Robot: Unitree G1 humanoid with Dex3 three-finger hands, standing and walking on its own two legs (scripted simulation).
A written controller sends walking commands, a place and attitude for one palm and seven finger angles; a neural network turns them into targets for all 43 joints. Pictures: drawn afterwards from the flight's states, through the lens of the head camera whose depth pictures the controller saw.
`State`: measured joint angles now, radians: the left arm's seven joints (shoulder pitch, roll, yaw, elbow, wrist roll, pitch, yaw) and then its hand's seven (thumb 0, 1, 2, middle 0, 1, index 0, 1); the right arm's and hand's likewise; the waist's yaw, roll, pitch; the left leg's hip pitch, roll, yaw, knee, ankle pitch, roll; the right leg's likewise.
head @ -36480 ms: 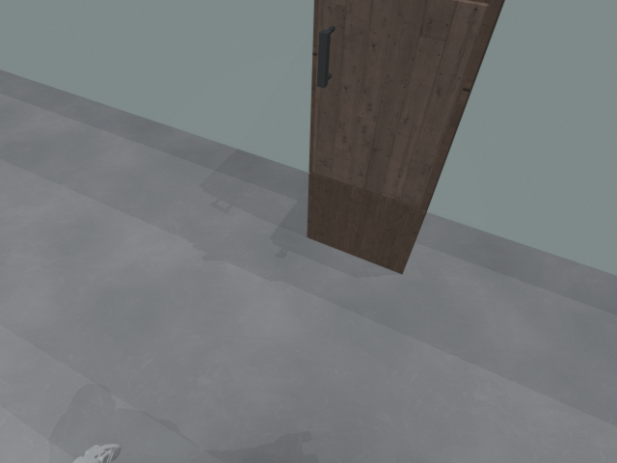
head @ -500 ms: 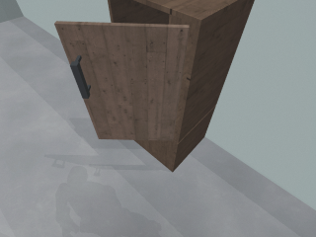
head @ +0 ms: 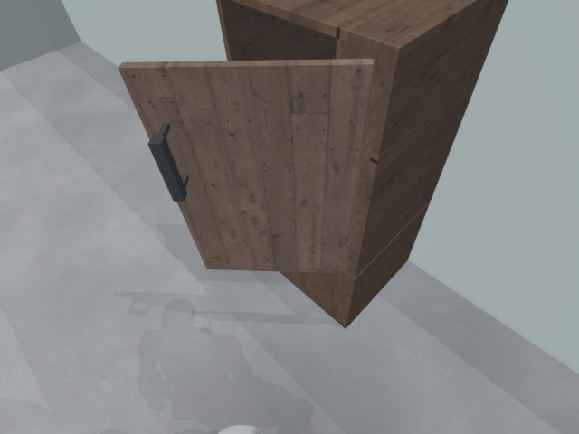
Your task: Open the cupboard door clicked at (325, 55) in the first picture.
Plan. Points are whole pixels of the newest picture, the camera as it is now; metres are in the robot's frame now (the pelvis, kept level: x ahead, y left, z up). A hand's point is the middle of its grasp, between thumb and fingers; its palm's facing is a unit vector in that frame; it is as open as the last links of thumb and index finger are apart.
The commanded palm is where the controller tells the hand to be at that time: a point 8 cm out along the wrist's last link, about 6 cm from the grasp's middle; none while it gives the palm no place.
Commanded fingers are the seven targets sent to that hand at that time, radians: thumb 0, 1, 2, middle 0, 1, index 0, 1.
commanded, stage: shuffle to correct the standing spot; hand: left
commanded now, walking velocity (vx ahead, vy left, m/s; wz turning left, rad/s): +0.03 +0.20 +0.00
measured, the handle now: (172, 163) +0.54 +0.26 +0.05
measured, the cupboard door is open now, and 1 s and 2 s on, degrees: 41 41 41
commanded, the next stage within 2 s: come to a stop and stand still in 0.02 s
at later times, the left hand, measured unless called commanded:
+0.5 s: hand out of the picture +0.05 +0.26 -0.18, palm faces +0.04 -0.97 -0.23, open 7.4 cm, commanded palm none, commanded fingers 0.00 0.90 0.90 -0.20 -0.30 -0.20 -0.30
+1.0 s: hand out of the picture +0.05 +0.21 -0.16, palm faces -0.01 -0.97 -0.23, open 7.4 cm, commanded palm none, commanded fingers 0.00 0.90 0.90 -0.20 -0.30 -0.20 -0.30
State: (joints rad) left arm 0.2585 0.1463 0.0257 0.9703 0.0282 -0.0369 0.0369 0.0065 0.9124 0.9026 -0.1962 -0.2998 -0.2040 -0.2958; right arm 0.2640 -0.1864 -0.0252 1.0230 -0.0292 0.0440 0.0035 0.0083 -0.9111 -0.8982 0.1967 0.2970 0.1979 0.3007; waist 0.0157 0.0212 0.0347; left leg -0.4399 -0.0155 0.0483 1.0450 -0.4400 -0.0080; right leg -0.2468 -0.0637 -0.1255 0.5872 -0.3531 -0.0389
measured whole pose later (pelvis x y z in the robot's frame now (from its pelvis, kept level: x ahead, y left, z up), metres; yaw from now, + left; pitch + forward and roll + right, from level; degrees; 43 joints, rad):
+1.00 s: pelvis +0.00 +0.03 +0.00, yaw +0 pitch +0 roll +1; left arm 0.26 0.17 0.00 0.99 0.02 -0.01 0.03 0.01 0.91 0.90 -0.20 -0.30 -0.20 -0.30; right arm 0.36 -0.15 0.00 1.04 -0.03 0.01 -0.01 0.01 -0.91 -0.90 0.20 0.30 0.20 0.30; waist -0.03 0.02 0.00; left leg -0.27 0.01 0.09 0.50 -0.22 0.02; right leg -0.25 0.01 -0.08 0.53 -0.28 -0.05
